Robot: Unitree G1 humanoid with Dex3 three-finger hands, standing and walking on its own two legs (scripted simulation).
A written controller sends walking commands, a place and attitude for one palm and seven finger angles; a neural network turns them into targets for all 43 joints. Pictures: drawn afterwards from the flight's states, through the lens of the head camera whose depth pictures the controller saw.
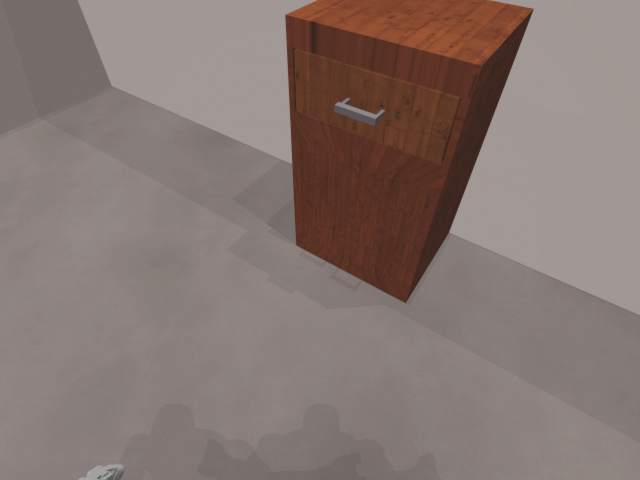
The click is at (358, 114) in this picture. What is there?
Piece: drawer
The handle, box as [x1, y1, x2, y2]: [334, 98, 384, 125]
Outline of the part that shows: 334,107 334,111 373,125 377,123 378,119 384,113 384,110 382,109 376,114 373,114 352,107 347,104 349,102 349,98 346,98 342,102 336,103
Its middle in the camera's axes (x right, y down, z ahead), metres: +0.10 -0.34 +1.01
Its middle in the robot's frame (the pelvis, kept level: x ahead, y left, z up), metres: +0.99 -0.05 -0.04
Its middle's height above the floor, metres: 0.73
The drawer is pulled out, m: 0.00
